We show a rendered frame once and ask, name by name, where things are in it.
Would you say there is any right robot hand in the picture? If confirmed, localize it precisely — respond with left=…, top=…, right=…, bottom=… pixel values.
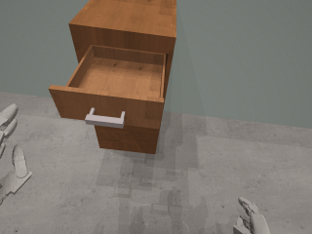
left=233, top=197, right=271, bottom=234

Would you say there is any left robot hand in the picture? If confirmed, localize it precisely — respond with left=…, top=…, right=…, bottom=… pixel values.
left=0, top=103, right=32, bottom=206

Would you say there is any handle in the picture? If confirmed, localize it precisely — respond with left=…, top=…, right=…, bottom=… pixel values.
left=85, top=107, right=126, bottom=129

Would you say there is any cabinet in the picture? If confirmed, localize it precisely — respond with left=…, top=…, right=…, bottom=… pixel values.
left=68, top=0, right=176, bottom=154

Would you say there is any drawer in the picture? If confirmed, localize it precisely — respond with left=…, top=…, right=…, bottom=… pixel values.
left=48, top=45, right=166, bottom=130

